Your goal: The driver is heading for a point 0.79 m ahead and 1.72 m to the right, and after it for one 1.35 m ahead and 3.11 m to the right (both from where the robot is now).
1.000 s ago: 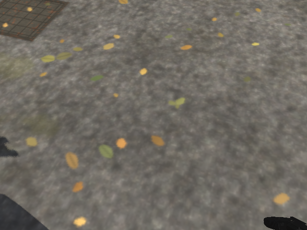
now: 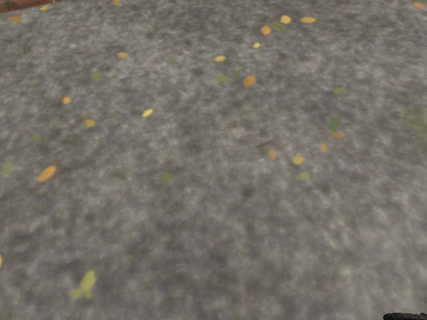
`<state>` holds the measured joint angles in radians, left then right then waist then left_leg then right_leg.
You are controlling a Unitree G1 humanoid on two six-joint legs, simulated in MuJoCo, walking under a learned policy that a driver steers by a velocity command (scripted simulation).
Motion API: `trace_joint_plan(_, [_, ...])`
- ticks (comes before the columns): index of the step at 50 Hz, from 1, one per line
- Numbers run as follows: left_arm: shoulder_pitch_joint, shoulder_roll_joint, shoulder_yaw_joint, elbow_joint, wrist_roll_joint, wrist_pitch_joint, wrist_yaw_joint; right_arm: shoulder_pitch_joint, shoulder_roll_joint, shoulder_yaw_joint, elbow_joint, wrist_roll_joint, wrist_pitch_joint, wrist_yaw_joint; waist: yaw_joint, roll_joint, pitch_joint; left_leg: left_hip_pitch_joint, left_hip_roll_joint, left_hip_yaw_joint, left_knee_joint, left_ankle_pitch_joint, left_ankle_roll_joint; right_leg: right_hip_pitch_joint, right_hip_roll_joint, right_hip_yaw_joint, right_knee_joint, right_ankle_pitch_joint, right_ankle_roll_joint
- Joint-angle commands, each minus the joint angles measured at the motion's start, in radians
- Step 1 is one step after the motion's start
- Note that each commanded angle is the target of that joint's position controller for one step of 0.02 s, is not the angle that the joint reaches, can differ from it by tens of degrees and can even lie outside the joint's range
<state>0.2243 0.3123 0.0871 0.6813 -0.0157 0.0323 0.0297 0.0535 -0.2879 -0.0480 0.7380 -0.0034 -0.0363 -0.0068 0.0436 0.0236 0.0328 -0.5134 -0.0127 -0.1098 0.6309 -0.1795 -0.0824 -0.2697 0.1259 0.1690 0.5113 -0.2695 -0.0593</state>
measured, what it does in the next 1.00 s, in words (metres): steps on the spot, turning right: left foot, then right foot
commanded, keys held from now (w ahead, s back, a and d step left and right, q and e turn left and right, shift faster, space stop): e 0.96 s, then no key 0.04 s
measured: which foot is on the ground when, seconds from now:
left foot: up 0.00-0.02, down 0.04-0.46, up 0.48-0.92, down 0.94-1.00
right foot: down 0.00-0.04, up 0.06-0.44, down 0.46-0.94, up 0.96-1.00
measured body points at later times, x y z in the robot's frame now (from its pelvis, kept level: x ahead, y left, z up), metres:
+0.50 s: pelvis +0.03 -0.01 -0.01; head +0.06 -0.05 +0.44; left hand +0.26 +0.21 -0.09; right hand +0.09 -0.33 -0.12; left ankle +0.09 +0.13 -0.72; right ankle +0.01 -0.11 -0.74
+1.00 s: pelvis +0.05 +0.00 +0.00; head +0.08 -0.01 +0.45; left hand +0.35 +0.14 -0.09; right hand +0.02 -0.33 -0.09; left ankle +0.12 +0.09 -0.74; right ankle -0.01 -0.10 -0.71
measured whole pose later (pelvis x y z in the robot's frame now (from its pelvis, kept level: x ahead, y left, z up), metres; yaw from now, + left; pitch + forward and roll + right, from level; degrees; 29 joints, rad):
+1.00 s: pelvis +0.05 +0.00 +0.00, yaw -36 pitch +2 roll +1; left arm 0.16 0.33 0.08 0.60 -0.02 0.05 0.03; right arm 0.12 -0.29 -0.08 0.72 -0.02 -0.01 0.00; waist 0.01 -0.04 0.03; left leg -0.27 -0.04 -0.04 0.50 -0.24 0.02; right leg -0.41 0.13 0.22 0.80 -0.48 0.00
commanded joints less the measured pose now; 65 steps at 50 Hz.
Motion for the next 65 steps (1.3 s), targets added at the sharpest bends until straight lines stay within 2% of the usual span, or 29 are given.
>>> trace_joint_plan(1, [-0.074, 0.131, 0.029, -0.086, -0.005, -0.005, 0.007, 0.040, -0.124, -0.044, -0.059, 0.001, -0.027, 0.002, -0.074, -0.178, -0.125, 0.171, -0.013, 0.018, -0.196, 0.091, 0.036, 0.072, -0.209, 0.264, 0.003, 0.349, -0.096])
trace_joint_plan(2, [-0.063, 0.099, 0.019, -0.095, 0.001, -0.007, 0.008, 0.069, -0.155, -0.053, -0.058, -0.010, -0.033, -0.002, -0.076, -0.141, -0.144, 0.288, 0.075, -0.033, -0.255, 0.240, 0.075, 0.024, -0.163, 0.241, 0.081, 0.240, -0.053])
trace_joint_plan(3, [-0.002, 0.038, 0.002, -0.098, 0.022, -0.009, 0.008, 0.083, -0.212, -0.062, -0.070, -0.025, -0.029, -0.012, -0.037, 0.057, -0.196, 0.441, 0.292, -0.214, -0.246, 0.554, 0.162, -0.092, -0.057, 0.102, 0.304, -0.134, 0.003])
trace_joint_plan(4, [0.077, 0.072, 0.010, -0.117, 0.007, -0.011, 0.007, 0.118, -0.229, -0.067, -0.045, -0.047, -0.014, -0.010, 0.007, 0.292, -0.211, 0.523, 0.462, -0.487, -0.264, 0.671, 0.355, -0.297, 0.029, -0.005, 0.493, -0.480, 0.058])
trace_joint_plan(5, [0.112, 0.159, 0.032, -0.085, 0.010, -0.011, 0.006, 0.099, -0.173, -0.057, -0.067, -0.026, -0.011, -0.008, -0.009, 0.201, -0.207, 0.513, 0.452, -0.479, -0.269, 0.567, 0.383, -0.337, -0.043, 0.012, 0.661, -0.424, 0.096])
trace_joint_plan(6, [0.065, 0.194, 0.047, -0.070, -0.002, 0.000, 0.006, 0.076, -0.122, -0.044, -0.078, -0.021, -0.007, -0.011, -0.026, 0.121, -0.170, 0.476, 0.381, -0.325, -0.250, 0.491, 0.338, -0.350, -0.070, -0.005, 0.729, -0.344, 0.115])
trace_joint_plan(7, [0.049, 0.179, 0.049, -0.059, -0.006, 0.016, 0.011, 0.045, -0.109, -0.039, -0.086, -0.018, 0.001, -0.012, -0.019, 0.074, -0.147, 0.434, 0.318, -0.228, -0.256, 0.402, 0.298, -0.346, -0.087, -0.024, 0.742, -0.288, 0.131])
trace_joint_plan(12, [-0.027, 0.083, 0.021, -0.108, -0.011, 0.031, 0.001, 0.041, -0.131, -0.047, -0.075, -0.019, 0.031, -0.033, -0.050, 0.149, -0.112, 0.383, 0.255, -0.032, -0.319, 0.321, 0.301, -0.295, -0.126, -0.126, 0.569, -0.165, 0.157])
trace_joint_plan(19, [-0.044, 0.095, 0.020, -0.133, -0.003, 0.033, -0.031, 0.036, -0.188, -0.070, -0.065, 0.004, 0.044, -0.020, -0.063, 0.169, -0.144, 0.379, 0.322, 0.047, -0.301, 0.266, 0.294, -0.100, -0.158, -0.199, 0.237, -0.098, 0.105])
trace_joint_plan(22, [0.043, 0.102, 0.035, -0.098, 0.002, 0.034, -0.039, 0.043, -0.169, -0.068, -0.043, 0.028, 0.048, -0.019, -0.015, 0.124, -0.134, 0.293, 0.288, 0.120, -0.179, 0.126, 0.197, 0.086, -0.115, -0.229, -0.028, 0.072, 0.028])
trace_joint_plan(23, [0.072, 0.155, 0.052, -0.095, 0.005, 0.031, -0.029, 0.090, -0.123, -0.058, -0.025, 0.016, 0.049, -0.013, -0.021, -0.033, -0.112, 0.152, 0.218, 0.208, -0.007, -0.036, 0.107, 0.198, -0.197, -0.075, -0.130, 0.237, -0.027])
trace_joint_plan(24, [0.067, 0.267, 0.070, -0.129, 0.007, 0.026, -0.011, 0.082, -0.065, -0.036, -0.070, -0.041, 0.050, -0.008, -0.059, -0.360, -0.090, -0.139, 0.067, 0.265, 0.308, -0.473, 0.001, 0.293, -0.457, 0.294, -0.138, 0.569, -0.176])
trace_joint_plan(25, [0.082, 0.259, 0.064, -0.140, 0.050, 0.002, -0.023, -0.026, -0.113, -0.052, -0.106, -0.021, 0.041, -0.020, 0.030, -0.289, -0.142, -0.173, 0.020, 0.092, 0.474, -0.507, 0.007, 0.184, -0.514, 0.376, -0.187, 0.495, -0.305])
trace_joint_plan(26, [0.040, 0.231, 0.054, -0.132, 0.053, -0.018, -0.026, -0.041, -0.141, -0.063, -0.102, 0.003, 0.042, -0.026, 0.003, -0.205, -0.101, -0.179, 0.042, 0.056, 0.528, -0.418, 0.023, 0.156, -0.452, 0.287, -0.199, 0.399, -0.262])
trace_joint_plan(28, [-0.051, 0.164, 0.035, -0.135, 0.014, -0.026, -0.014, 0.006, -0.145, -0.073, -0.063, -0.003, 0.047, -0.039, -0.040, -0.154, -0.084, -0.177, 0.060, 0.040, 0.508, -0.268, 0.026, 0.144, -0.362, 0.185, -0.181, 0.326, -0.162])
trace_joint_plan(31, [-0.060, 0.140, 0.020, -0.140, 0.015, -0.019, 0.002, 0.040, -0.125, -0.072, -0.060, -0.003, 0.043, -0.032, -0.058, -0.159, -0.122, -0.106, 0.025, 0.048, 0.519, -0.170, 0.004, 0.128, -0.319, 0.147, -0.166, 0.418, -0.161])
trace_joint_plan(36, [-0.029, 0.165, 0.030, -0.135, 0.009, -0.011, 0.012, -0.010, -0.093, -0.056, -0.080, 0.003, 0.035, -0.022, -0.027, -0.166, -0.116, -0.072, 0.003, 0.029, 0.260, -0.152, -0.011, 0.173, -0.302, 0.205, -0.143, 0.340, -0.163])
trace_joint_plan(45, [-0.098, 0.173, 0.037, -0.155, -0.010, 0.011, -0.006, 0.057, -0.109, -0.063, -0.080, 0.014, 0.005, 0.011, -0.056, -0.184, -0.129, 0.191, -0.037, 0.026, -0.143, -0.111, 0.033, 0.117, -0.251, 0.367, -0.060, 0.385, -0.136])
trace_joint_plan(46, [-0.111, 0.163, 0.034, -0.158, -0.017, 0.014, -0.002, 0.091, -0.115, -0.068, -0.069, 0.010, 0.002, 0.011, -0.076, -0.170, -0.132, 0.282, -0.019, 0.033, -0.261, 0.017, 0.050, 0.074, -0.219, 0.351, -0.033, 0.320, -0.099])
trace_joint_plan(47, [-0.076, 0.126, 0.024, -0.158, -0.010, 0.013, 0.001, 0.117, -0.165, -0.080, -0.069, -0.003, 0.004, 0.006, -0.062, -0.079, -0.162, 0.410, 0.117, -0.065, -0.290, 0.114, 0.100, -0.022, -0.163, 0.288, 0.065, 0.118, -0.044])
trace_joint_plan(48, [-0.018, 0.087, 0.016, -0.165, -0.005, 0.007, 0.000, 0.075, -0.246, -0.092, -0.082, -0.021, 0.015, -0.001, 0.003, 0.202, -0.125, 0.473, 0.315, -0.293, -0.311, 0.333, 0.236, -0.231, 0.010, 0.077, 0.261, -0.265, 0.025])
trace_joint_plan(49, [-0.022, 0.172, 0.041, -0.158, 0.010, -0.003, 0.003, 0.094, -0.206, -0.084, -0.088, -0.038, 0.011, 0.001, -0.032, 0.222, -0.114, 0.403, 0.433, -0.416, -0.325, 0.396, 0.376, -0.286, -0.003, 0.024, 0.500, -0.414, 0.080])
trace_joint_plan(50, [-0.004, 0.214, 0.059, -0.137, 0.008, -0.003, 0.001, 0.056, -0.160, -0.067, -0.100, -0.027, 0.008, -0.003, -0.016, 0.144, -0.095, 0.375, 0.404, -0.341, -0.314, 0.373, 0.376, -0.288, -0.042, 0.027, 0.629, -0.352, 0.104])
trace_joint_plan(53, [0.000, 0.141, 0.046, -0.097, 0.004, 0.017, 0.006, 0.012, -0.113, -0.048, -0.102, 0.004, 0.015, -0.013, -0.020, 0.099, -0.056, 0.379, 0.265, -0.152, -0.287, 0.326, 0.295, -0.313, -0.045, 0.012, 0.706, -0.216, 0.147])
trace_joint_plan(55, [-0.035, 0.099, 0.029, -0.108, -0.002, 0.015, 0.004, 0.045, -0.116, -0.046, -0.089, -0.002, 0.023, -0.016, -0.040, 0.118, -0.065, 0.402, 0.233, -0.089, -0.288, 0.371, 0.302, -0.287, -0.049, -0.032, 0.619, -0.188, 0.160])
trace_joint_plan(58, [-0.081, 0.047, -0.003, -0.122, 0.003, 0.006, -0.007, 0.104, -0.131, -0.048, -0.067, 0.007, 0.031, -0.017, -0.087, 0.168, -0.094, 0.428, 0.215, -0.089, -0.359, -0.071, 0.291, -0.207, -0.105, -0.112, 0.352, -0.165, 0.153])
trace_joint_plan(61, [-0.095, 0.066, -0.007, -0.121, -0.002, -0.014, -0.021, 0.138, -0.189, -0.060, -0.055, 0.018, 0.035, -0.008, -0.104, 0.194, -0.041, 0.341, 0.237, -0.119, -0.399, -0.217, 0.297, -0.075, -0.102, -0.186, 0.144, -0.195, 0.117])
trace_joint_plan(63, [-0.023, 0.069, -0.004, -0.080, -0.002, -0.033, -0.028, 0.143, -0.193, -0.057, -0.047, 0.037, 0.034, -0.001, -0.061, 0.141, -0.021, 0.270, 0.232, -0.110, -0.380, -0.247, 0.287, 0.072, -0.089, -0.215, -0.074, -0.017, 0.066])
trace_joint_plan(65, [0.093, 0.079, 0.001, -0.036, -0.004, -0.045, -0.024, 0.142, -0.124, -0.030, -0.039, 0.029, 0.017, 0.008, 0.000, 0.089, -0.054, 0.123, 0.190, -0.062, -0.276, -0.232, 0.220, 0.321, -0.130, -0.152, -0.154, 0.026, 0.015])
Keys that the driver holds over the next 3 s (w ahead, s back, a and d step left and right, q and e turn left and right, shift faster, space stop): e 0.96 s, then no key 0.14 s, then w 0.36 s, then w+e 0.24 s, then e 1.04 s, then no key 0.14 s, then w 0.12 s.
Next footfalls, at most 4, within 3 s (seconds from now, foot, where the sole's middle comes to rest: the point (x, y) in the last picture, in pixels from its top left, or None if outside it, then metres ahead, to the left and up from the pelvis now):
0.04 left None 0.14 0.13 -0.77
0.46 right None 0.04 -0.13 -0.77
0.94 left None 0.15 0.07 -0.77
1.30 right None -0.02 -0.13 -0.77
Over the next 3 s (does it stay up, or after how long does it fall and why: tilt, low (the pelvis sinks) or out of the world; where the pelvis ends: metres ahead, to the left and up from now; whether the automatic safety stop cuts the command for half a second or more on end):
stays up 0.31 -0.24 0.00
